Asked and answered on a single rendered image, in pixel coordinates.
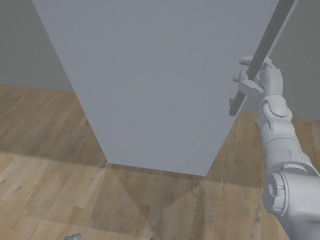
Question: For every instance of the right robot upper arm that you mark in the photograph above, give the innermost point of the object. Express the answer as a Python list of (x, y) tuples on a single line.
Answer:
[(294, 199)]

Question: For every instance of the robot right forearm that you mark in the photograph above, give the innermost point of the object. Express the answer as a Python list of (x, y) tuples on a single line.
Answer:
[(279, 141)]

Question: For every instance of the fridge door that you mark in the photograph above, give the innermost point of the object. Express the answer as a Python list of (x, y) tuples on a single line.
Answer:
[(154, 77)]

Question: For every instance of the right robot hand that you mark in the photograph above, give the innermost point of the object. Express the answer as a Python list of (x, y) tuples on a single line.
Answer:
[(270, 82)]

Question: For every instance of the handle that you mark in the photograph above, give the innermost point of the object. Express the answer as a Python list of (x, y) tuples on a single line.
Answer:
[(282, 9)]

